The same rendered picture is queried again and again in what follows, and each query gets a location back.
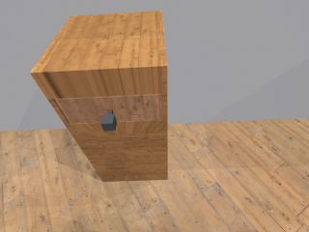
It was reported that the handle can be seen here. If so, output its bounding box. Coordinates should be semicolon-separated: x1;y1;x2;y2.
100;109;117;131

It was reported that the cabinet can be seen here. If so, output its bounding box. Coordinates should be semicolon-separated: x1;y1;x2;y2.
30;11;168;182

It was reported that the drawer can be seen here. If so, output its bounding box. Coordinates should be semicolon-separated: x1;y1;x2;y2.
55;94;161;124

